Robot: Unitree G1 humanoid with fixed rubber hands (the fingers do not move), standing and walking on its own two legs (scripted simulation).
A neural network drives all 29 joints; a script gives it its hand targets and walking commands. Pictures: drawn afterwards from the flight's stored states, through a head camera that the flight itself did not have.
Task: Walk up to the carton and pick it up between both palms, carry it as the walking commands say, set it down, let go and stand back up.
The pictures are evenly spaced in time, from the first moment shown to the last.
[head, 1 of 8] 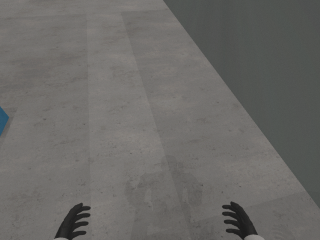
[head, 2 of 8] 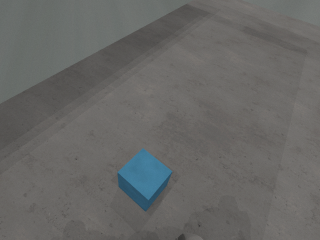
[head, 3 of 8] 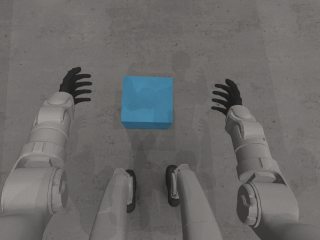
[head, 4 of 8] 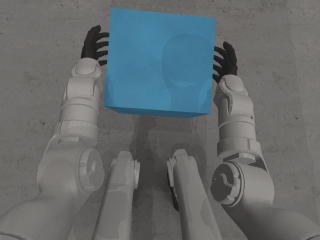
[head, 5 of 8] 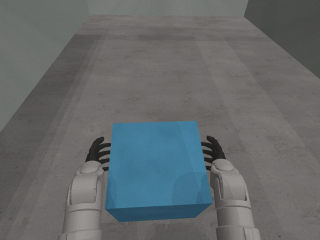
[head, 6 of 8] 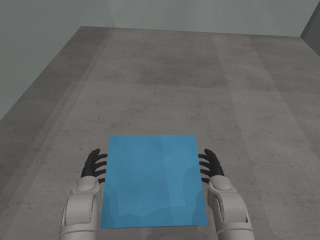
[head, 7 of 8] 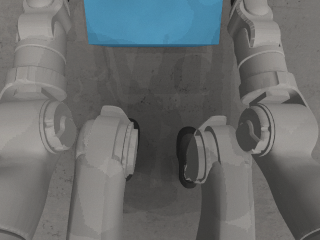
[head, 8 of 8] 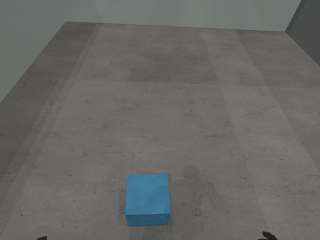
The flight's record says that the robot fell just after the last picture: no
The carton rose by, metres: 0.69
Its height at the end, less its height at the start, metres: +0.00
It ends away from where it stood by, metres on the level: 1.57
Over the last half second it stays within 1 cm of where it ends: yes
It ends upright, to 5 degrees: yes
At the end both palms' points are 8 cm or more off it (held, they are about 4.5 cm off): yes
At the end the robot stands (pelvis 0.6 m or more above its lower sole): yes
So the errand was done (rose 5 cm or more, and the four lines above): yes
